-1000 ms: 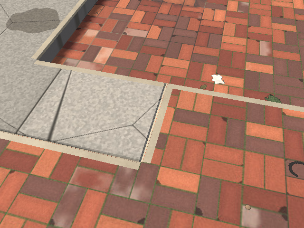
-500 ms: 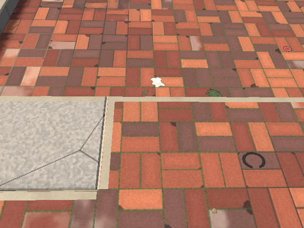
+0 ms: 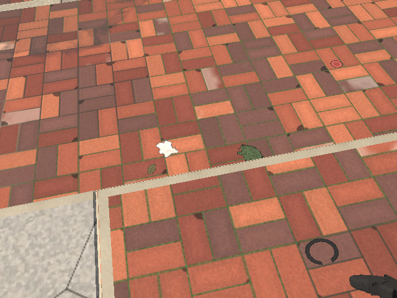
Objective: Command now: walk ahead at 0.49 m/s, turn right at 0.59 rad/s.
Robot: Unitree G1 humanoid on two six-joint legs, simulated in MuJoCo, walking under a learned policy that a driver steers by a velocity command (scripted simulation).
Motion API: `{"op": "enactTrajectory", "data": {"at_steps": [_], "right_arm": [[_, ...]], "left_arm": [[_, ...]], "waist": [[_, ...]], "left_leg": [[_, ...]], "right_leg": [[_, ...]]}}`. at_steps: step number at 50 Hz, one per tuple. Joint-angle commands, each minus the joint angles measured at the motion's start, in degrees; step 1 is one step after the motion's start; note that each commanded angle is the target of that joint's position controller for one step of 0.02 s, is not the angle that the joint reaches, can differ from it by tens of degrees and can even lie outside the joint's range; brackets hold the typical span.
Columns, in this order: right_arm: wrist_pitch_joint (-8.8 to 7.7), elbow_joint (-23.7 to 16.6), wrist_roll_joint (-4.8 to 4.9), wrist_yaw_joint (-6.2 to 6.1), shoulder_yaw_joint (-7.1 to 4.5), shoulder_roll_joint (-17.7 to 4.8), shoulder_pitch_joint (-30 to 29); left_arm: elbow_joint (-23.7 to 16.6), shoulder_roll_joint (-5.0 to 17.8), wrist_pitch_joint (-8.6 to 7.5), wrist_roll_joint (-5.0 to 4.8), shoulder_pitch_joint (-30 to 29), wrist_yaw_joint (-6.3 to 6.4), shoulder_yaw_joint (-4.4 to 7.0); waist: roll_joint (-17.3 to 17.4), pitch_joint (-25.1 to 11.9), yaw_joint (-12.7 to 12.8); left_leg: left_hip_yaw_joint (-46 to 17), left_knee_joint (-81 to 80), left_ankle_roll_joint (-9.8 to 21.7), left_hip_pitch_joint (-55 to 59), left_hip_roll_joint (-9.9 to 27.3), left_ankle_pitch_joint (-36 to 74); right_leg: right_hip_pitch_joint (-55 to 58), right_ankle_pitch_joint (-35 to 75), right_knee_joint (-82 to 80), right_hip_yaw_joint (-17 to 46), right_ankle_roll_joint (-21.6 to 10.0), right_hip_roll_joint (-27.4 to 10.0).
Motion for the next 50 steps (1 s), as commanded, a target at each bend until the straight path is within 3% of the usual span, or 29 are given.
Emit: {"op": "enactTrajectory", "data": {"at_steps": [1,5,7,8,9,10,11,12,13,14,16,18,21,24,28,30,31,32,33,34,35,36,38,39,41,44,50], "right_arm": [[-0.42,-5.1,0.85,0.45,-0.01,-2.3,-5.6],[-1.73,-6.7,1.19,1.79,-0.96,-5.5,-6.3],[-2.37,-5.1,1.00,1.64,-1.95,-7.2,1.0],[-2.62,-3.8,0.23,1.30,-2.81,-9.3,9.1],[-2.25,-3.2,-0.78,0.71,-3.95,-13.7,18.1],[-1.45,-1.3,0.18,1.21,-4.12,-12.9,21.1],[-1.11,-2.4,0.81,1.19,-2.85,-7.4,18.2],[-0.57,-2.7,0.98,1.18,-2.22,-5.3,15.8],[-0.27,-2.2,0.74,1.50,-1.86,-4.8,13.4],[-0.31,-1.8,0.49,1.74,-1.48,-3.8,12.1],[-0.55,-0.7,0.44,2.32,-1.38,-3.4,11.7],[-0.87,0.5,0.93,2.62,-1.79,-4.8,12.7],[-0.51,1.6,1.27,2.38,-2.45,-7.2,14.4],[0.34,2.7,1.81,2.09,-2.61,-8.6,16.3],[1.33,4.9,2.61,2.08,-2.46,-9.3,20.5],[1.92,5.3,2.86,1.82,-2.66,-10.4,20.1],[2.30,5.2,2.95,1.64,-2.69,-10.9,19.1],[2.43,5.1,2.74,1.51,-2.23,-9.9,19.1],[2.18,3.9,1.93,1.54,-0.94,-6.6,18.1],[1.26,2.4,1.56,1.42,0.83,-0.5,23.4],[0.74,3.2,2.80,1.24,-0.04,-3.9,24.0],[0.84,2.3,3.80,1.25,-1.28,-7.6,20.7],[1.85,1.4,2.82,1.05,-1.57,-6.7,16.5],[2.67,1.4,2.58,1.10,-1.87,-6.1,17.0],[4.05,1.4,2.71,1.40,-1.70,-3.9,17.9],[4.90,-0.3,2.36,1.39,-1.84,-3.2,15.4],[4.77,-4.7,2.00,3.20,-0.89,-1.3,5.1]], "left_arm": [[-3.3,9.5,-0.43,-0.55,1.8,0.66,2.21],[-3.6,9.6,0.34,-0.59,2.5,1.28,2.32],[-4.6,9.3,0.84,-0.21,0.3,1.40,2.31],[-5.7,7.1,0.69,0.34,-1.2,1.03,1.46],[-7.1,3.7,0.19,0.16,2.5,0.79,0.43],[-7.5,4.0,-0.37,-0.85,8.2,0.62,-0.25],[-6.1,9.2,-0.28,-1.55,6.8,0.58,0.90],[-6.7,10.3,0.06,-1.15,1.6,0.56,1.19],[-7.5,9.0,0.04,-0.37,-1.3,0.52,1.09],[-7.8,8.1,0.03,0.19,-2.5,0.43,1.26],[-7.5,5.6,0.37,0.01,-1.1,0.12,0.87],[-8.2,4.6,0.50,0.53,-2.5,0.09,0.52],[-10.0,3.7,-0.11,1.05,-8.1,-0.08,-0.21],[-11.1,3.4,-0.77,0.64,-13.8,-0.65,-0.59],[-13.6,4.8,-1.41,-0.04,-19.8,-1.41,-0.23],[-13.8,6.4,-2.04,-0.15,-18.7,-1.68,0.40],[-12.8,7.5,-2.30,0.01,-15.5,-1.60,1.00],[-10.9,9.7,-2.39,0.34,-9.2,-1.15,2.23],[-9.3,13.4,-2.40,1.32,0.5,-0.42,3.59],[-8.6,18.7,-1.57,2.16,5.9,-0.03,4.81],[-7.9,14.8,-1.48,1.81,7.8,-0.29,3.86],[-7.9,11.6,-1.66,1.13,4.8,-0.51,2.78],[-8.3,7.2,-1.97,1.02,-3.2,-1.09,1.40],[-8.1,6.0,-2.35,1.35,-5.4,-1.20,1.12],[-7.2,6.1,-3.09,1.77,-6.8,-1.13,1.52],[-5.1,7.6,-3.48,2.18,-5.4,-0.40,2.25],[-2.5,10.4,-2.47,1.72,-2.4,0.67,2.92]], "waist": [[-7.1,0.4,0.9],[-8.2,-0.7,0.0],[-9.6,-3.4,-4.0],[-7.8,-9.8,-7.9],[2.7,-19.3,-8.9],[18.2,-23.3,-6.8],[9.8,-15.3,-7.2],[3.2,-8.0,-7.5],[-0.5,-2.8,-6.2],[-0.2,-0.6,-4.8],[2.1,0.1,-3.0],[2.5,0.1,-2.8],[1.3,0.1,-4.2],[2.0,0.9,-6.2],[2.9,2.5,-7.6],[3.6,2.0,-5.7],[3.3,0.8,-3.4],[2.2,-3.1,-0.4],[-1.5,-10.4,4.0],[-15.6,-17.5,3.0],[-16.2,-19.0,3.9],[-12.3,-11.4,3.0],[-8.9,-4.0,-0.2],[-9.9,-2.3,-2.0],[-9.3,-0.8,-3.6],[-6.2,0.8,-4.0],[-5.0,4.0,-0.6]], "left_leg": [[3.9,-10.1,-0.5,8.4,-5.2,5.3],[1.5,-16.0,1.7,10.8,-6.1,-0.4],[2.8,-19.4,4.4,21.1,-6.7,-2.9],[-0.8,-18.4,7.6,34.6,-1.7,-2.2],[-17.1,-18.2,14.4,56.6,10.7,-5.8],[-38.9,-23.8,19.9,64.3,19.3,-18.3],[-36.6,-25.8,18.0,57.7,17.9,-26.9],[-27.5,-26.6,15.6,49.4,15.0,-24.5],[-21.1,-28.6,14.9,41.0,12.2,-18.0],[-16.7,-30.1,14.4,36.3,9.8,-13.0],[-10.3,-32.8,14.3,31.2,6.8,-7.3],[-6.7,-34.3,15.6,30.6,6.3,-1.6],[-3.0,-35.3,15.8,31.8,6.4,3.1],[0.9,-35.1,14.3,31.3,5.0,2.4],[-1.7,-32.8,13.8,33.5,7.1,-0.4],[-3.9,-30.2,12.8,35.1,8.4,-0.4],[-3.6,-27.1,11.8,34.6,7.8,1.9],[-1.9,-20.0,10.4,32.5,5.1,7.3],[1.4,-4.8,7.8,24.3,1.3,2.0],[7.1,16.2,3.6,2.5,-6.6,-22.0],[0.0,26.6,3.5,-3.9,-6.3,-32.6],[-1.3,30.0,3.9,-6.9,-3.7,-28.5],[0.2,26.6,3.7,-4.4,-0.2,-19.9],[-0.1,24.9,3.6,-1.7,1.1,-17.0],[0.1,24.3,3.1,1.2,1.4,-13.4],[-1.1,20.7,2.3,-2.1,1.2,-7.8],[3.5,3.5,3.3,-1.9,0.5,4.1]], "right_leg": [[-5.8,10.4,-4.7,10.9,-6.7,-11.9],[2.4,9.8,2.0,18.2,-5.7,-15.3],[2.3,15.8,8.0,18.6,-4.2,-13.5],[-2.0,16.4,19.0,15.6,-2.3,-10.6],[-17.9,3.4,37.8,7.8,1.8,-3.5],[-31.7,-21.1,50.4,4.8,3.2,-2.0],[-36.5,-17.7,56.6,6.4,3.5,-6.1],[-36.7,-12.3,57.8,4.0,3.9,-8.0],[-35.0,-8.8,55.2,2.7,4.2,-9.4],[-33.3,-6.6,52.0,2.4,4.1,-11.1],[-29.2,-5.3,47.9,0.1,4.2,-12.3],[-29.4,-3.0,42.6,-1.6,4.8,-13.2],[-29.7,4.3,31.6,-3.1,5.4,-14.4],[-25.8,10.9,21.1,-5.2,5.6,-13.2],[-22.6,9.4,14.0,-5.7,5.0,-11.3],[-18.7,6.9,10.3,-5.5,3.9,-10.5],[-13.4,6.9,7.6,-6.4,3.3,-9.5],[-3.3,6.5,6.2,-6.9,2.1,-8.8],[11.6,6.8,6.9,0.6,-1.1,-16.8],[30.7,3.1,4.9,21.5,-8.3,-31.4],[28.2,-3.8,0.0,31.6,-10.3,-33.4],[21.8,-4.9,-1.2,24.4,-8.3,-31.5],[9.4,-1.1,-5.2,12.4,-5.6,-26.4],[5.2,1.7,-7.3,8.0,-4.8,-24.6],[0.8,8.1,-10.0,2.2,-4.9,-23.5],[1.0,15.6,-11.0,-3.8,-5.2,-23.8],[4.0,16.2,-10.8,-12.6,-3.4,-23.6]]}}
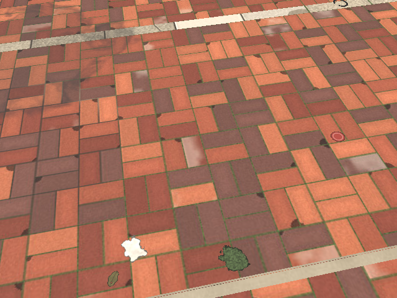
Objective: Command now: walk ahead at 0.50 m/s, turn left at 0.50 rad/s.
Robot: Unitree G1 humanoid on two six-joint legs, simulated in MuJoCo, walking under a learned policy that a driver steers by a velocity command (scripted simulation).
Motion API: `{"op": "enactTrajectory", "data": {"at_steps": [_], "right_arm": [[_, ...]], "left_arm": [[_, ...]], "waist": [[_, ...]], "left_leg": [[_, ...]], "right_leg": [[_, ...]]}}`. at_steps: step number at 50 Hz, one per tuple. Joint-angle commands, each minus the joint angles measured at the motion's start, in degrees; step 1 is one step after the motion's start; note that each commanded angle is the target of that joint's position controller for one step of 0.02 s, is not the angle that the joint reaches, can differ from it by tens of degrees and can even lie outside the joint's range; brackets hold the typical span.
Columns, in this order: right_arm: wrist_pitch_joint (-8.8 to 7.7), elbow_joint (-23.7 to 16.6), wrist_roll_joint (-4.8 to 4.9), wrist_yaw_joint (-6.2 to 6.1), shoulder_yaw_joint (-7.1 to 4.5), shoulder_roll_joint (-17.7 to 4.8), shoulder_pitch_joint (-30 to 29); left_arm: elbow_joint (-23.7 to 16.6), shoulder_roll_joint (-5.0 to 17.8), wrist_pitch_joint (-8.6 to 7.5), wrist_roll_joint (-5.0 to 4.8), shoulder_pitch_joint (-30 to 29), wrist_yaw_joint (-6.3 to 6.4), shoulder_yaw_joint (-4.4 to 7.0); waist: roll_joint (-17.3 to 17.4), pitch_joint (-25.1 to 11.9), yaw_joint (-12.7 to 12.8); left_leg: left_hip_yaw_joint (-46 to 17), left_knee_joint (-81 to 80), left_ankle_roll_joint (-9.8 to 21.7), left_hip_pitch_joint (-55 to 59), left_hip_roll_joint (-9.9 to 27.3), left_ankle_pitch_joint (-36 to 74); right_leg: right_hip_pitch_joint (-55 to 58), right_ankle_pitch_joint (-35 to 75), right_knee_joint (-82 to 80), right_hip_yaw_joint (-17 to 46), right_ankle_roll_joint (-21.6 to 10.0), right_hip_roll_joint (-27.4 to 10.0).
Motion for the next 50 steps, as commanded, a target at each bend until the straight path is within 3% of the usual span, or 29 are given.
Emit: {"op": "enactTrajectory", "data": {"at_steps": [1,6,8,9,10,11,12,13,14,15,16,21,26,27,29,33,36,37,38,39,40,41,42,43,46,47,48,49,50], "right_arm": [[-0.45,-5.7,-0.12,1.24,0.66,0.0,-5.1],[-0.27,-10.0,0.15,2.87,0.37,-1.0,-9.4],[0.11,-9.7,-0.13,2.86,-1.08,-3.4,-4.1],[0.26,-7.8,-0.05,2.48,-2.63,-5.8,4.2],[0.72,-5.2,0.09,1.32,-4.81,-10.1,13.7],[0.71,-5.0,0.46,0.36,-5.91,-17.3,13.9],[-0.37,-7.2,-0.14,0.74,-4.81,-15.2,15.4],[-1.07,-6.4,-0.69,1.16,-3.63,-10.9,14.2],[-1.44,-6.3,-0.37,1.13,-3.08,-9.1,11.6],[-1.50,-7.0,-0.53,0.97,-2.53,-7.4,7.2],[-1.56,-8.0,-1.26,0.79,-1.93,-5.8,4.3],[-2.23,-6.8,-1.07,-0.52,-2.10,-6.9,5.6],[-2.38,-3.8,-1.31,-1.22,-1.88,-7.6,8.3],[-2.96,-3.6,-2.61,-1.07,-2.13,-8.8,8.4],[-3.41,-2.9,-2.04,-0.74,-1.65,-7.1,8.9],[-1.92,-1.4,-2.38,-1.53,-1.82,-7.2,11.1],[-1.28,-4.2,-1.03,-2.22,-1.92,-8.9,3.4],[-1.66,-5.4,-0.40,-2.56,-1.95,-9.6,-1.1],[-2.83,-7.0,-1.06,-2.91,-1.64,-8.7,-2.2],[-3.78,-7.5,-2.25,-1.91,0.51,-1.2,9.0],[-4.68,-6.9,-1.55,-0.89,0.48,-5.1,8.2],[-4.29,-8.2,0.20,-0.81,-0.05,-6.7,4.2],[-3.38,-9.0,-0.24,-1.26,0.01,-6.6,1.9],[-2.25,-9.4,-1.86,-1.92,-0.22,-7.0,-0.7],[-0.57,-9.8,-2.42,-2.61,1.24,-2.2,-0.5],[-0.82,-7.9,-3.06,-2.54,0.97,-3.0,2.3],[-0.63,-7.6,-3.27,-2.60,0.99,-3.4,2.4],[-0.83,-7.8,-2.47,-2.43,-0.21,-6.4,-0.7],[-0.86,-8.7,-2.18,-2.33,-0.18,-6.3,-3.7]], "left_arm": [[-3.3,9.1,-0.49,-0.50,-2.7,0.60,1.88],[-1.7,11.3,1.44,-1.85,-0.8,0.63,2.53],[-2.0,13.4,2.12,-2.22,-1.9,0.98,3.08],[-2.2,13.8,2.50,-2.51,-3.1,1.12,3.08],[-2.8,12.6,2.18,-2.05,-2.7,1.27,2.56],[-6.0,4.1,0.95,0.52,1.4,0.61,0.04],[-7.4,6.3,-1.56,-1.15,-1.1,-0.21,-0.19],[-9.1,9.7,-2.54,-3.42,-7.2,-0.58,0.85],[-9.8,8.9,-3.01,-3.19,-8.6,-0.34,0.45],[-9.1,8.8,-2.96,-1.66,-8.5,0.33,0.59],[-8.7,9.5,-2.29,-0.71,-7.2,0.57,1.12],[-9.4,6.6,0.59,0.06,-9.2,0.71,0.53],[-10.0,4.6,-0.37,-0.19,-16.2,-0.87,-0.68],[-8.0,6.4,-0.74,-0.74,-12.5,-1.35,0.16],[-9.0,8.1,-0.71,-1.11,-14.8,-1.80,0.61],[-11.8,6.8,-1.15,-0.73,-18.8,-3.63,0.16],[-9.2,9.3,-1.09,-0.81,-6.4,-4.31,1.68],[-7.1,10.9,-1.28,-0.54,2.2,-4.23,2.63],[-5.8,15.1,-1.36,-0.64,8.3,-3.46,3.84],[-8.5,15.9,-1.22,-0.45,3.2,-2.94,2.74],[-9.9,10.9,-0.66,-1.89,2.4,-3.00,1.30],[-10.8,10.6,0.19,-1.83,0.5,-2.78,1.42],[-11.8,10.7,1.11,-2.47,-2.9,-2.80,1.48],[-12.7,10.2,1.55,-2.54,-4.5,-2.32,1.23],[-12.3,12.6,3.10,-1.34,-7.3,-0.53,1.83],[-12.7,13.1,3.20,-0.03,-7.2,0.23,1.95],[-12.7,12.4,3.60,-0.23,-8.2,0.98,1.66],[-11.2,11.9,3.42,-1.33,-3.4,1.94,1.67],[-10.9,10.7,3.39,-2.06,-1.9,2.58,1.26]], "waist": [[-5.5,5.1,-0.2],[-6.5,5.7,0.0],[-9.0,1.0,-3.7],[-8.2,-3.4,-8.6],[-4.7,-8.6,-12.9],[11.9,-11.3,-7.4],[8.6,-23.2,-9.4],[3.7,-16.3,-10.7],[1.4,-9.8,-8.7],[-2.3,-6.2,-5.9],[-1.5,-4.9,-3.5],[-1.4,-2.1,-2.4],[2.3,-1.4,-6.0],[2.5,-3.8,-5.1],[0.9,-0.4,-6.1],[0.1,2.8,-7.9],[1.5,-3.6,-1.8],[-0.2,-5.9,4.0],[-8.1,-6.7,7.1],[-24.9,-11.1,-2.4],[-15.6,-13.2,-0.4],[-10.8,-10.9,-0.7],[-3.4,-7.9,-2.3],[-0.6,-5.6,-2.3],[-4.2,-4.8,-5.5],[-4.6,-9.8,-5.5],[-4.6,-11.1,-6.1],[-4.8,-9.7,-3.8],[-5.4,-8.2,-2.7]], "left_leg": [[2.2,-6.6,0.9,-0.9,0.8,3.8],[7.3,-12.6,4.4,0.9,-1.2,-6.3],[11.0,-13.2,6.7,11.2,-5.8,-11.8],[12.3,-16.7,8.4,22.7,-8.8,-9.6],[6.9,-19.0,10.9,40.1,-8.0,-6.1],[-23.0,-23.0,19.5,58.3,7.7,-9.1],[-45.6,-33.5,25.7,63.8,14.8,-17.8],[-38.2,-35.0,21.8,60.4,13.1,-15.8],[-30.0,-34.3,19.7,52.2,10.7,-10.9],[-23.8,-34.0,17.6,43.7,8.1,-4.1],[-19.4,-34.5,16.7,37.2,6.0,2.4],[-12.6,-37.9,16.6,28.5,2.9,7.7],[-4.0,-38.7,12.1,24.6,-0.8,4.1],[-5.3,-37.3,12.9,25.5,2.1,4.9],[-7.0,-35.0,13.4,33.4,5.0,6.6],[-7.4,-28.1,12.8,46.4,8.8,25.1],[-1.3,-16.0,10.2,37.7,4.8,47.6],[0.8,-4.9,8.2,30.9,2.0,44.5],[4.1,15.7,4.0,20.3,-5.0,20.0],[3.4,34.5,-1.0,1.2,-14.3,-34.2],[-4.0,34.4,-0.1,-1.5,-10.7,-34.3],[-3.6,34.2,-0.5,-5.5,-8.6,-31.3],[-2.8,28.1,-0.6,-5.1,-6.3,-28.3],[-2.4,23.0,-1.0,-2.4,-4.9,-27.1],[0.8,7.4,-2.3,8.5,-5.9,-21.8],[0.7,12.1,-2.6,12.2,-6.6,-10.7],[0.2,10.7,-2.9,11.6,-6.7,-7.9],[-2.5,11.0,-3.5,5.0,-7.0,-3.9],[-3.3,10.1,-3.6,0.1,-6.9,-5.7]], "right_leg": [[-1.6,17.8,-5.8,4.5,-8.3,-16.7],[6.0,28.4,0.4,1.1,-6.2,-18.8],[6.2,48.2,10.4,-1.0,-4.7,-17.9],[3.6,52.7,21.4,-2.7,-3.4,-16.0],[-7.7,42.5,36.7,-2.9,-0.7,-13.5],[-33.7,-10.8,59.1,-0.8,2.9,-3.6],[-40.8,-20.3,68.5,14.7,2.8,0.7],[-46.1,-15.2,68.3,16.9,1.5,-2.2],[-45.8,-10.8,64.1,16.1,0.7,-4.3],[-42.4,-7.2,59.4,16.1,0.8,-6.3],[-37.6,-4.7,56.0,16.5,0.9,-7.8],[-35.0,3.7,41.9,14.7,4.0,-7.1],[-25.5,25.1,24.8,11.7,2.7,-4.3],[-23.1,29.2,32.1,12.5,2.1,-4.8],[-33.4,21.6,32.9,14.3,0.6,-6.5],[-45.3,8.0,32.0,13.7,-2.3,-5.7],[-24.4,5.2,28.7,7.6,-4.5,1.0],[-11.9,13.6,21.6,5.9,-5.4,3.0],[-1.8,34.5,16.1,13.9,-9.2,-1.7],[9.7,49.5,11.5,43.0,-21.2,-18.2],[10.2,54.3,10.3,45.2,-21.9,-19.0],[8.9,47.3,11.8,41.5,-20.7,-18.4],[2.2,38.0,9.9,40.1,-18.6,-16.7],[-4.0,39.4,9.2,38.4,-17.6,-16.1],[-15.8,46.6,7.4,30.6,-15.5,-11.0],[-14.9,52.1,9.6,29.3,-15.7,-11.0],[-14.2,50.8,10.3,28.2,-15.0,-10.1],[-9.5,39.7,10.4,29.3,-15.0,-9.2],[-6.0,36.4,11.0,30.3,-14.8,-9.3]]}}
Over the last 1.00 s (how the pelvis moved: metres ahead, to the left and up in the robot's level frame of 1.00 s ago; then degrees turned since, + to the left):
0.49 -0.07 0.00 0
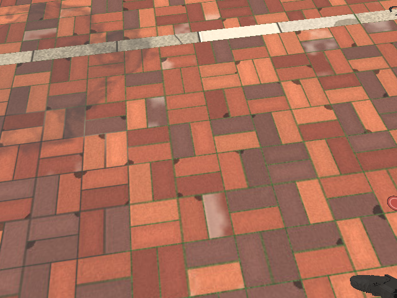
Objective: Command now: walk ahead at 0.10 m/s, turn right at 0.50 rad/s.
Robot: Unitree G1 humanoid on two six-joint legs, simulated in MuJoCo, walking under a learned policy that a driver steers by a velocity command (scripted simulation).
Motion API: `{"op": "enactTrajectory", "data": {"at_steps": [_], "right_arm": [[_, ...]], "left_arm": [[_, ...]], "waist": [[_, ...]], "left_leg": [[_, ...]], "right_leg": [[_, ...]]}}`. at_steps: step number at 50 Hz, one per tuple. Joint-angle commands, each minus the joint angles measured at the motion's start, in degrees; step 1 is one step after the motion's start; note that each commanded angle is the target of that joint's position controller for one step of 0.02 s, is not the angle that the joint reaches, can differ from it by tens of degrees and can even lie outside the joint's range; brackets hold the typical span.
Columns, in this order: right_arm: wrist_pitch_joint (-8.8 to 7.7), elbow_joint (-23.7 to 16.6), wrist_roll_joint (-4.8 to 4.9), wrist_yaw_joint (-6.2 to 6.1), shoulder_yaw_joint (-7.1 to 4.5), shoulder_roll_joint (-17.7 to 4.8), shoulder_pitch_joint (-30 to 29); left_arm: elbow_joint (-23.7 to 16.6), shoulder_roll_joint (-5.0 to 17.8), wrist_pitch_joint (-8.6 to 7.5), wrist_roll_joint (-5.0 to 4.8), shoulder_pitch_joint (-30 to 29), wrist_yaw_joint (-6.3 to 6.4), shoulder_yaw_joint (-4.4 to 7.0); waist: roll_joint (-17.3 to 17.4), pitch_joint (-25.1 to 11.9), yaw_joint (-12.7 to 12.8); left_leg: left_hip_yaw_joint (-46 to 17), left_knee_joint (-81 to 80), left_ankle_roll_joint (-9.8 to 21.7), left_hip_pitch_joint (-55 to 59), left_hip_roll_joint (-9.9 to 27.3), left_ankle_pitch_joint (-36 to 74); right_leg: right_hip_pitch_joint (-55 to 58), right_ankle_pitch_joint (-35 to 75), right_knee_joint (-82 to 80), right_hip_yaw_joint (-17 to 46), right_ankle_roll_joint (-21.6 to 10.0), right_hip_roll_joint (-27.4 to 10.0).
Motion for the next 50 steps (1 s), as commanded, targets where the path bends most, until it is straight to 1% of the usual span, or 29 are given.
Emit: {"op": "enactTrajectory", "data": {"at_steps": [1,2,3,5,7,9,12,13,14,15,16,17,18,19,21,23,24,27,30,35,37,40,43,44,45,46,47,48,50], "right_arm": [[-0.26,-2.7,0.34,0.05,-2.09,-5.8,0.0],[-0.17,-3.8,0.24,0.31,-1.69,-4.7,-2.9],[-0.47,-5.0,-0.15,0.99,-1.00,-3.5,-6.1],[-1.07,-4.0,-0.16,2.77,-0.46,-1.6,-6.4],[-1.24,-2.5,0.35,4.28,-0.53,-1.4,-4.3],[-1.27,-2.0,1.10,4.35,-0.72,-2.0,-3.2],[-1.77,1.1,2.21,4.53,-1.58,-2.0,1.6],[-1.70,3.4,1.62,4.52,-1.86,-1.3,6.2],[-1.40,6.5,1.43,4.29,-2.51,-2.0,15.3],[-1.27,7.5,0.98,4.29,-2.97,-4.7,20.0],[-0.86,8.5,1.51,4.32,-2.59,-4.4,19.5],[-0.26,7.5,1.75,3.93,-3.23,-6.0,17.5],[0.48,6.2,0.94,3.13,-3.74,-8.2,15.3],[1.37,5.6,-0.47,1.80,-4.58,-12.4,11.2],[2.69,4.0,-0.86,0.22,-2.72,-8.5,8.0],[3.05,3.2,0.68,-0.59,-1.76,-7.4,8.1],[3.02,3.0,0.47,-1.07,-1.45,-6.9,9.1],[3.46,3.4,0.19,-2.22,-0.88,-5.7,13.4],[3.89,2.6,0.97,-2.84,-1.01,-5.7,16.1],[5.03,-0.8,0.76,-4.04,-1.39,-7.4,15.1],[6.23,-2.4,0.32,-4.16,-1.90,-8.5,12.4],[7.33,-3.5,1.28,-4.44,-3.36,-9.3,10.7],[7.77,-3.6,2.52,-3.11,-4.73,-9.8,11.5],[7.36,-3.7,3.80,-2.54,-4.87,-8.6,10.6],[6.47,-5.7,4.37,-1.90,-3.80,-2.4,8.8],[3.22,-9.9,3.61,0.15,-3.18,0.3,4.1],[-0.42,-9.3,3.66,0.93,-5.00,-4.2,-4.0],[-0.62,-6.6,4.42,0.40,-6.35,-7.4,-2.5],[3.44,-1.3,2.23,-1.62,-6.30,-8.9,6.3]], "left_arm": [[-3.3,9.1,-0.34,-1.20,2.4,2.58,2.57],[-3.1,10.3,0.52,-1.50,2.1,3.15,3.09],[-3.2,10.3,1.44,-1.65,1.9,3.75,3.47],[-3.5,8.0,2.87,-0.78,0.9,4.10,2.85],[-3.2,6.2,2.72,0.29,1.3,4.30,2.27],[-2.9,4.1,2.05,0.19,1.2,4.74,1.60],[-1.3,2.9,1.41,0.80,3.3,4.61,1.16],[0.0,0.8,0.92,1.14,5.2,4.04,0.47],[0.1,-1.8,0.45,1.41,4.9,3.43,-0.33],[-0.7,-2.1,-0.14,0.72,5.2,2.51,-0.67],[-1.7,-0.5,-0.48,0.56,8.5,2.08,-0.78],[-2.7,2.3,-0.88,0.78,6.2,2.14,-0.35],[-4.3,3.7,-0.51,0.85,1.8,2.79,-0.01],[-7.1,2.9,0.25,-0.43,-1.2,3.87,-0.57],[-7.8,4.6,3.05,0.70,-6.9,6.01,0.15],[-8.5,4.9,3.58,1.36,-5.9,6.54,1.18],[-8.9,2.9,3.55,1.70,-6.0,6.40,1.04],[-11.6,-0.6,3.30,1.33,-7.1,5.94,0.30],[-14.2,-1.2,3.51,1.58,-10.3,5.82,-0.20],[-17.3,-0.3,3.58,0.92,-13.7,4.36,-0.33],[-18.1,-3.6,3.42,0.58,-13.3,3.57,-1.79],[-18.0,-2.8,2.14,0.96,-11.9,1.61,-2.16],[-15.8,-0.8,1.67,0.72,-3.9,0.09,-1.27],[-14.3,1.0,1.96,0.57,1.8,0.09,-0.13],[-11.5,4.5,1.84,1.68,9.7,-0.35,1.40],[-11.4,13.0,0.38,1.38,11.5,-0.76,4.16],[-12.2,13.3,-2.41,4.23,6.1,-0.37,4.85],[-13.5,11.2,-3.53,5.75,-1.1,-0.64,4.41],[-14.9,3.9,-2.20,3.00,-10.9,-0.60,2.11]], "waist": [[-4.7,-8.9,-1.2],[-4.3,-7.0,-1.5],[-6.5,-6.3,-0.5],[-6.9,-7.2,0.2],[-7.6,-7.1,0.7],[-8.4,-4.3,0.6],[-4.6,-2.9,0.6],[-2.0,-3.6,0.0],[2.1,-5.6,-2.9],[12.1,-8.2,-4.7],[10.7,-11.8,-1.5],[8.4,-13.5,-2.8],[4.7,-14.6,-3.7],[5.5,-15.3,-1.6],[1.1,-9.4,-2.6],[2.6,-5.6,-1.8],[5.2,-5.6,-2.3],[7.4,-9.0,-3.3],[6.3,-10.0,-5.0],[5.5,-8.5,-5.0],[7.5,-8.1,-3.8],[8.5,-8.8,-3.0],[14.9,-8.9,-1.5],[12.9,-7.4,1.3],[-3.2,-4.2,3.8],[-27.5,1.9,3.1],[-23.1,7.2,3.6],[-15.5,6.5,-1.3],[-10.6,1.8,-6.2]], "left_leg": [[-2.4,-0.7,-1.1,-5.2,-0.6,4.8],[-2.0,-8.7,-1.1,-4.8,-1.0,7.5],[-2.1,-16.3,-1.3,-2.2,-1.4,13.4],[0.1,-27.2,-1.0,7.3,-2.9,23.3],[-0.8,-29.7,-0.7,13.8,-1.3,30.5],[-3.7,-35.8,0.1,12.9,2.8,31.5],[-1.5,-49.2,1.5,22.6,4.9,40.7],[1.3,-48.9,1.4,31.1,4.1,42.6],[0.2,-44.3,1.9,41.8,6.7,56.5],[-7.3,-33.0,7.6,55.0,14.7,78.9],[-14.0,-27.5,12.3,57.7,19.4,78.7],[-16.0,-28.0,16.1,55.0,20.5,72.4],[-17.5,-29.7,17.8,50.3,20.7,65.5],[-25.9,-34.1,21.7,43.4,24.6,47.1],[-23.4,-39.3,19.9,29.0,19.3,29.7],[-17.0,-39.3,14.9,22.4,9.5,13.9],[-16.6,-39.1,14.5,20.8,7.8,15.1],[-20.5,-37.0,16.0,27.9,8.3,20.7],[-24.8,-35.9,16.0,35.2,9.4,19.6],[-29.4,-37.0,17.1,33.2,9.3,17.0],[-30.4,-41.4,18.0,29.4,10.2,22.3],[-26.8,-43.9,15.1,28.4,8.4,21.9],[-24.8,-52.2,12.8,19.6,6.0,16.3],[-26.2,-50.8,11.6,16.6,5.1,7.8],[-22.0,-34.3,8.7,5.4,-3.3,-12.0],[-22.0,-19.6,5.3,-21.5,-12.7,-31.6],[-27.8,-10.5,1.5,-28.9,-11.2,-31.7],[-24.9,-1.0,-0.3,-25.9,-11.0,-28.6],[-13.9,12.9,-2.5,-14.2,-8.9,-16.9]], "right_leg": [[13.5,32.4,-2.3,15.2,-11.4,-14.0],[11.4,23.6,-2.4,14.1,-10.0,-11.9],[9.2,14.6,-1.6,14.7,-9.1,-10.1],[3.5,5.3,0.7,12.1,-7.4,-7.6],[-0.5,-1.3,3.9,12.9,-7.3,-8.3],[1.3,-4.5,8.9,14.3,-7.1,-8.5],[-1.1,-4.1,20.5,10.8,-5.5,-7.4],[-6.3,-3.6,27.1,7.2,-4.1,-5.0],[-14.5,-9.5,38.6,1.7,-1.6,-2.0],[-30.3,-35.1,59.6,-4.3,2.9,1.3],[-37.6,-34.3,70.1,-1.9,5.8,-3.1],[-40.5,-31.1,76.9,-1.9,7.1,-4.7],[-40.5,-27.8,83.1,-2.1,7.8,-5.1],[-39.7,-22.5,83.0,0.3,8.6,-6.7],[-35.4,-16.5,83.0,-0.1,9.2,-5.7],[-33.7,-5.4,74.5,-0.3,9.4,-4.3],[-32.2,-3.5,74.2,-1.6,9.9,-3.1],[-35.7,-6.6,79.5,-1.4,11.6,-1.4],[-39.9,-8.9,80.6,0.3,11.7,-1.0],[-35.6,-10.1,82.0,0.5,12.0,0.2],[-29.0,-19.4,77.7,-2.9,10.8,0.2],[-19.5,-21.4,60.1,-4.5,8.1,-2.1],[1.1,-27.3,41.5,-9.6,5.2,-0.5],[5.7,-25.5,30.6,-6.8,2.8,-0.5],[12.2,-20.5,14.6,6.6,-2.1,-5.6],[16.4,12.2,1.9,37.9,-9.4,-26.9],[6.5,26.5,-2.7,50.0,-11.9,-29.8],[4.0,25.8,1.1,42.6,-13.0,-27.8],[-3.2,22.1,5.8,25.2,-10.0,-22.8]]}}
Over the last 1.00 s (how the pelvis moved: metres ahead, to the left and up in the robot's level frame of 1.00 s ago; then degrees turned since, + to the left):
0.47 0.07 -0.01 5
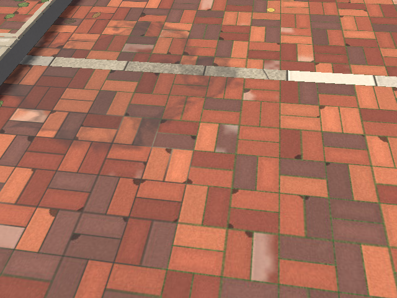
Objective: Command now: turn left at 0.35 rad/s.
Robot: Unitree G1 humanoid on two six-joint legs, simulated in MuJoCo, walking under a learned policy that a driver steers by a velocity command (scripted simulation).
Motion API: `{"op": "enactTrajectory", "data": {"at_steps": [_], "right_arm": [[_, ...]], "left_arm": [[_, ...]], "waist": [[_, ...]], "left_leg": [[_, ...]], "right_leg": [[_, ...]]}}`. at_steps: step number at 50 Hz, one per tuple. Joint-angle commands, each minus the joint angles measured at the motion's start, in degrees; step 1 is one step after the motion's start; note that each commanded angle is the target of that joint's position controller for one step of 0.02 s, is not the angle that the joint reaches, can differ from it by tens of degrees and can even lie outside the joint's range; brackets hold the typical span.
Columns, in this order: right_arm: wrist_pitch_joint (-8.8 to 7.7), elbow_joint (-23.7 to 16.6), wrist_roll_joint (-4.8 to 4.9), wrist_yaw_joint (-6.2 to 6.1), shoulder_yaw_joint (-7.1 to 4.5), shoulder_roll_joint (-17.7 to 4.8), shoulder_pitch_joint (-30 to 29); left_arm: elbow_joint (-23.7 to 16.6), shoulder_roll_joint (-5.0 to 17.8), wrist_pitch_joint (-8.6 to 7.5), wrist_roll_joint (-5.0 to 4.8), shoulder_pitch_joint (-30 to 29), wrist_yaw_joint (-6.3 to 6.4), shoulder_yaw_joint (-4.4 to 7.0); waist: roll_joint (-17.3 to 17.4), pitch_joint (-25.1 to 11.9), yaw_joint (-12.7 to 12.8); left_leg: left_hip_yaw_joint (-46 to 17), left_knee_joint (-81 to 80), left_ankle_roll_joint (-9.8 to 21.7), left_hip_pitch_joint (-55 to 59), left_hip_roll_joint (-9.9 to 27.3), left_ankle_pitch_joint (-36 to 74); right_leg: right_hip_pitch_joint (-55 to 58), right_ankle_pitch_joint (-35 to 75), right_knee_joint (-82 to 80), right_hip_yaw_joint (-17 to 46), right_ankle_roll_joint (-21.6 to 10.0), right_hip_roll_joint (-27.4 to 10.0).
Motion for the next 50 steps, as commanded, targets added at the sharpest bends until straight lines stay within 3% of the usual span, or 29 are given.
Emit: {"op": "enactTrajectory", "data": {"at_steps": [1,2,4,6,8,9,13,14,15,16,17,19,20,21,22,23,24,26,30,36,45,46,48,49,50], "right_arm": [[2.10,-0.6,-1.24,-1.35,-2.53,-9.0,2.2],[3.44,-0.5,-1.81,-1.45,-1.86,-7.1,3.2],[4.82,-1.6,-1.60,-1.81,-0.70,-5.7,2.3],[4.04,-2.7,-1.40,-2.06,-0.44,-5.7,0.1],[3.06,-3.7,-1.03,-1.47,-0.23,-5.2,-4.1],[3.20,-3.5,-1.57,-1.16,1.30,-1.2,-4.4],[2.88,-3.4,-1.40,-0.20,2.05,-0.3,-4.7],[2.92,-3.5,-1.51,-0.07,2.43,0.3,-4.8],[2.88,-4.8,-1.35,0.12,3.06,1.3,-6.1],[2.94,-5.7,-0.82,0.19,3.59,2.5,-7.1],[2.80,-5.0,-0.96,0.33,3.68,2.0,-6.1],[1.98,-2.7,-1.28,0.55,3.15,-0.5,-2.5],[1.72,-2.3,-1.74,0.41,2.38,-3.8,-0.8],[1.87,-0.9,-1.58,-0.11,1.50,-7.0,0.1],[2.19,-0.6,-1.67,-0.23,1.94,-4.0,-0.1],[2.38,-0.4,-2.10,-0.09,2.35,-1.8,-0.3],[2.50,-0.3,-2.18,-0.05,2.41,-1.1,-0.2],[2.48,0.2,-1.86,0.08,2.16,-1.7,-0.7],[2.10,0.8,-2.52,0.05,2.27,-1.1,-1.7],[0.57,3.2,-2.67,-0.77,2.27,-2.2,-0.3],[-0.59,7.5,-2.48,-0.77,2.47,-2.1,1.9],[-0.56,8.5,-2.35,-0.85,2.34,-2.3,3.3],[-0.53,9.0,-1.71,-1.01,1.13,-5.3,4.3],[-0.88,8.8,-1.47,-0.91,0.76,-6.1,3.9],[-1.55,8.8,-1.19,-0.68,0.31,-7.0,3.0]], "left_arm": [[-6.8,5.0,-0.37,-1.26,-14.1,0.27,1.16],[-6.5,6.3,0.37,-1.64,-14.6,0.69,1.07],[-6.4,6.4,0.71,-2.45,-15.2,2.25,0.05],[-5.0,5.6,0.18,-2.81,-10.0,2.49,-0.58],[-2.6,5.4,-0.02,-2.99,-3.6,2.89,-0.48],[-2.0,1.5,0.18,-2.24,-4.4,2.47,-2.14],[-1.3,3.8,0.21,-1.67,-5.3,1.05,-1.62],[-1.2,4.6,0.28,-1.91,-6.4,0.82,-1.42],[-0.4,4.9,0.46,-2.71,-6.9,0.69,-1.30],[1.1,5.2,1.24,-3.63,-5.4,0.60,-1.26],[2.5,5.9,1.61,-4.12,-3.7,0.43,-0.91],[4.7,7.4,1.19,-5.62,-2.5,0.41,-0.22],[4.7,7.5,-0.04,-5.16,-2.0,0.31,-0.18],[4.8,7.9,-1.33,-3.85,0.4,-0.32,-0.05],[5.9,7.6,-2.01,-3.38,-2.2,-0.70,-0.28],[6.1,6.7,-2.02,-3.60,-5.8,-0.91,-0.52],[6.3,5.5,-1.49,-3.79,-8.4,-0.85,-0.68],[6.7,4.0,0.09,-3.40,-9.4,-0.82,-0.66],[9.1,4.4,1.97,-3.22,-8.0,0.11,0.13],[13.1,5.2,2.34,-3.16,-5.5,1.42,0.87],[19.0,4.7,2.32,-3.21,-2.8,1.79,1.31],[19.9,4.6,2.28,-3.32,-1.7,1.84,1.40],[20.9,5.4,1.96,-3.55,-0.1,1.94,2.17],[21.3,4.5,1.44,-3.33,1.0,1.62,2.15],[22.2,2.0,0.67,-2.95,3.3,0.83,1.77]], "waist": [[-5.6,5.4,-5.9],[-4.2,4.7,-6.9],[-3.6,6.0,-7.1],[-4.4,3.5,-3.9],[-5.0,1.3,-0.3],[-5.1,0.0,-0.4],[-7.6,-2.2,0.1],[-8.5,-2.3,-0.2],[-10.9,-1.1,0.1],[-12.7,0.3,0.5],[-12.9,0.4,1.1],[-11.1,0.8,0.4],[-6.2,-1.4,0.9],[3.6,-4.6,3.6],[5.9,-6.0,1.2],[4.5,-5.1,-0.3],[2.0,-4.7,-1.4],[1.9,-2.0,-1.0],[2.9,2.1,-0.2],[1.9,3.3,0.2],[0.4,4.5,0.3],[0.3,3.3,0.2],[2.4,5.6,0.2],[4.8,7.0,0.5],[9.1,6.2,1.5]], "left_leg": [[5.7,26.8,-2.3,-8.2,1.9,7.7],[8.5,31.3,-2.2,-3.9,1.9,14.4],[9.5,35.4,-2.3,-3.2,2.3,23.0],[9.7,33.9,-2.5,-5.9,3.5,24.7],[8.1,27.9,-3.2,-10.3,4.4,24.4],[7.4,24.3,-3.1,-7.2,6.3,20.0],[10.2,9.7,-4.5,1.1,8.7,14.4],[11.7,4.0,-4.7,4.7,9.9,13.3],[13.0,-3.8,-4.8,6.8,11.5,8.8],[17.5,-12.6,-5.1,10.2,10.8,-0.4],[19.4,-18.8,-5.0,13.9,11.4,3.3],[18.9,-33.0,-2.3,22.3,12.3,26.6],[15.3,-32.1,0.1,27.8,14.5,41.3],[13.4,-24.6,3.9,33.2,16.8,54.2],[13.5,-24.4,6.0,34.3,17.2,53.9],[13.2,-25.5,6.1,34.3,17.2,51.2],[13.1,-26.8,5.7,33.1,17.2,48.0],[13.3,-29.1,5.3,29.9,16.7,40.6],[13.4,-33.3,5.4,23.4,16.1,29.4],[13.5,-35.6,5.4,21.1,15.9,24.7],[14.8,-37.2,5.7,20.0,14.6,18.8],[15.5,-37.5,5.8,20.4,13.8,11.7],[14.8,-38.3,7.8,16.7,13.4,-7.7],[12.5,-40.2,9.4,13.5,15.1,-13.0],[8.7,-43.0,11.3,10.7,18.4,-13.1]], "right_leg": [[-4.8,48.8,-32.1,25.8,-8.9,-15.2],[-8.9,42.4,-34.2,23.0,-9.0,-13.8],[-9.9,36.4,-38.7,16.8,-8.0,-12.4],[2.5,43.9,-40.0,13.9,-6.8,-12.0],[16.0,45.3,-38.5,12.0,-6.8,-12.1],[18.1,54.7,-37.6,11.7,-7.4,-12.7],[22.4,59.9,-38.4,9.1,-8.7,-13.6],[21.4,60.2,-38.3,8.4,-8.4,-13.5],[21.1,60.3,-39.5,9.2,-8.1,-14.1],[20.7,57.4,-41.1,8.9,-7.2,-12.9],[20.8,58.1,-40.5,9.6,-6.8,-12.5],[19.5,63.1,-39.0,9.9,-4.7,-11.8],[17.9,61.1,-38.5,9.1,-3.0,-10.2],[15.0,54.9,-40.4,7.3,-0.7,-7.9],[14.8,45.7,-41.8,5.6,1.2,-6.2],[14.6,42.9,-42.3,4.4,2.1,-5.2],[15.5,42.4,-42.7,3.7,2.3,-4.6],[16.8,39.5,-44.5,3.4,2.5,-4.1],[19.1,33.4,-46.1,3.4,3.2,-3.8],[20.0,32.6,-46.7,3.3,4.1,-3.8],[19.1,30.6,-47.3,3.3,4.2,-3.7],[19.3,26.2,-46.9,2.4,4.1,-2.9],[15.4,11.7,-42.0,-0.5,3.3,-0.1],[14.3,10.8,-37.0,-1.9,3.0,1.1],[16.6,17.3,-26.8,-4.0,3.0,2.6]]}}
Over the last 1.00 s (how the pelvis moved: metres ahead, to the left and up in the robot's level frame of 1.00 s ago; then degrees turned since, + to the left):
0.06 -0.04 -0.09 19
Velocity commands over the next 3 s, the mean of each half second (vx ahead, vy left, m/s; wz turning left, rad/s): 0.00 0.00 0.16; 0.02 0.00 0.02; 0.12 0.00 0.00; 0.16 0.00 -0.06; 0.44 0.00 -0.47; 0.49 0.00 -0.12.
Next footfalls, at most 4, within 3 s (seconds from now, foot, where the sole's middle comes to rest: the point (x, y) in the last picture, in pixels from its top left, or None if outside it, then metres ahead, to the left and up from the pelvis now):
0.38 left None -0.03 0.17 -0.69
1.42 left None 0.02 0.18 -0.69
2.44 right None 0.35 -0.09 -0.81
2.88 left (202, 282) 0.62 0.05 -0.81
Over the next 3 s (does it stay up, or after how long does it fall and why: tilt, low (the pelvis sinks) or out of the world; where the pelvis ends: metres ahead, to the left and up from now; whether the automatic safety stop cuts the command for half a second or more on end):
stays up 0.51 0.01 -0.04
